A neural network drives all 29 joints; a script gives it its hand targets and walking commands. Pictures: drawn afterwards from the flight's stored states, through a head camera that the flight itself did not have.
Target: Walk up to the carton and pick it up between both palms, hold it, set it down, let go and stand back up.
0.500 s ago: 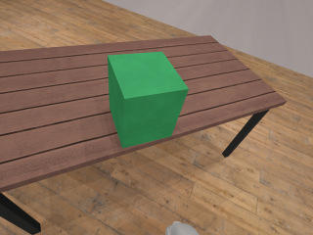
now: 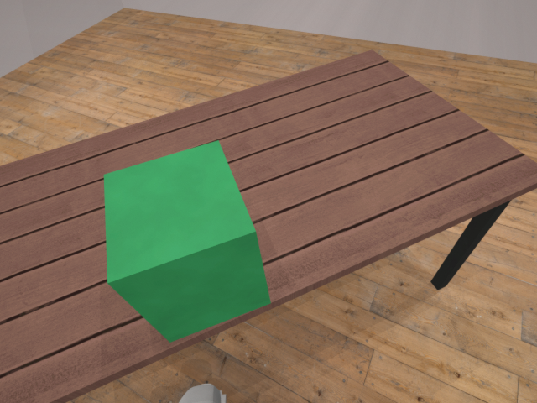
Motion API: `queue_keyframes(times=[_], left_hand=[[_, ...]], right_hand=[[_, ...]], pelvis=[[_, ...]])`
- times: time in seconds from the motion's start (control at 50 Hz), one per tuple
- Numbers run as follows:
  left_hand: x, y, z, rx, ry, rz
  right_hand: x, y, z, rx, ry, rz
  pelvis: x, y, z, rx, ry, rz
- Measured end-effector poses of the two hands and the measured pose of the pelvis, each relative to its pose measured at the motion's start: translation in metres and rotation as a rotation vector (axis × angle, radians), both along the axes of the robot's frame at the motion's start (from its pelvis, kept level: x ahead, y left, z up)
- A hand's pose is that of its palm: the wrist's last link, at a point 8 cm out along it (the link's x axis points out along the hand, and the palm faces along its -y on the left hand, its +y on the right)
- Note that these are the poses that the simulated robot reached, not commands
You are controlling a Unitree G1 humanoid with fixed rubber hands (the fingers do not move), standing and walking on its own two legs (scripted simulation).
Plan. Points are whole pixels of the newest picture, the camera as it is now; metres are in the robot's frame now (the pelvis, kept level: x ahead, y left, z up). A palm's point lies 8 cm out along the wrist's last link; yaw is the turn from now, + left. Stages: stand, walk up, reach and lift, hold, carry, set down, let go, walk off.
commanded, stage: walk up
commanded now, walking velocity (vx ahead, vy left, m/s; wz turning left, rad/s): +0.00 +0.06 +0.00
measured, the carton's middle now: (193, 243) +0.39 +0.14 -0.02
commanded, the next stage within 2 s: none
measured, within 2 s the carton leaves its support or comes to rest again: neither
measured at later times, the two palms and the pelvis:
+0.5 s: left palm out of the picture -0.01 +0.30 -0.14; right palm out of the picture +0.09 -0.18 -0.17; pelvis +0.03 +0.07 -0.02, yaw +1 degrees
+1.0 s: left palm out of the picture +0.00 +0.46 -0.17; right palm out of the picture +0.03 -0.07 -0.10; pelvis -0.03 +0.19 +0.00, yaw +0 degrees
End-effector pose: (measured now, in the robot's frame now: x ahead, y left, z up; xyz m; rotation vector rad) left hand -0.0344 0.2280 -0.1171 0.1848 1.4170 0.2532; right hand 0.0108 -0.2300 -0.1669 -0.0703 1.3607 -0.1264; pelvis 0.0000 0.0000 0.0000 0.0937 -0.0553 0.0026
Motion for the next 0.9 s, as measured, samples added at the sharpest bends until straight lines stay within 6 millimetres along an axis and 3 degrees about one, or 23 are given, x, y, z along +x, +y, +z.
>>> queue_keyframes(times=[0.06,0.12,0.22,0.3,0.42,0.56,0.64,0.68,0.74,0.84,0.9], left_hand=[[-0.006,-0.018,-0.005,-0.038,0.053,-0.008],[0.002,-0.029,-0.011,-0.060,0.041,0.000],[0.014,-0.020,-0.014,-0.017,0.035,0.018],[0.020,0.002,-0.016,0.021,0.031,0.025],[0.022,0.040,-0.018,0.041,0.021,0.034],[0.018,0.096,-0.027,0.020,0.021,0.032],[0.021,0.138,-0.049,-0.015,0.017,0.016],[0.028,0.160,-0.063,-0.030,0.015,0.004],[0.041,0.185,-0.065,-0.038,-0.003,-0.005],[0.064,0.210,-0.049,-0.065,-0.076,-0.033],[0.062,0.221,-0.046,-0.069,-0.102,-0.044]], right_hand=[[0.021,0.004,-0.002,0.013,-0.008,0.000],[0.023,0.009,-0.006,0.018,0.047,0.017],[0.020,0.010,-0.012,0.013,0.118,0.025],[0.028,0.011,-0.013,-0.010,0.126,0.027],[0.059,0.024,-0.011,-0.058,0.077,0.043],[0.101,0.071,0.000,-0.098,-0.023,0.074],[0.115,0.108,0.007,-0.131,-0.099,0.083],[0.114,0.126,0.011,-0.151,-0.134,0.088],[0.097,0.145,0.027,-0.170,-0.149,0.092],[0.062,0.156,0.054,-0.217,-0.121,0.079],[0.044,0.158,0.061,-0.234,-0.117,0.069]], pelvis=[[0.010,-0.004,-0.002,-0.007,0.006,-0.005],[0.019,-0.004,-0.005,-0.023,0.016,-0.007],[0.033,0.004,-0.011,-0.024,0.030,-0.008],[0.037,0.014,-0.014,-0.011,0.032,0.006],[0.038,0.041,-0.017,-0.008,0.037,0.021],[0.030,0.089,-0.020,-0.041,0.055,0.019],[0.025,0.124,-0.030,-0.085,0.060,0.018],[0.021,0.139,-0.035,-0.086,0.048,0.013],[0.012,0.155,-0.027,-0.135,0.037,-0.011],[-0.003,0.176,-0.007,-0.202,0.054,-0.003],[-0.014,0.184,-0.004,-0.203,0.052,-0.013]])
